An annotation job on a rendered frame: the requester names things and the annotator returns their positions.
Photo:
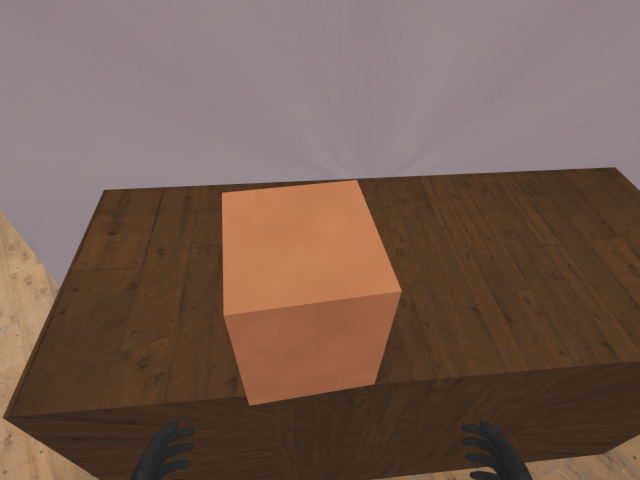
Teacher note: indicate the right robot hand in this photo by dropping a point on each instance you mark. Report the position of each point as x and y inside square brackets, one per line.
[505, 460]

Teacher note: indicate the left robot hand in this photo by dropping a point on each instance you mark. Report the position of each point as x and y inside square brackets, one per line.
[150, 466]

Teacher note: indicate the carton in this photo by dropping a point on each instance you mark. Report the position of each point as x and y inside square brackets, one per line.
[309, 293]

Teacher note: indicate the pedestal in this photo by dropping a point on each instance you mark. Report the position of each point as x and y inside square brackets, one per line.
[520, 306]

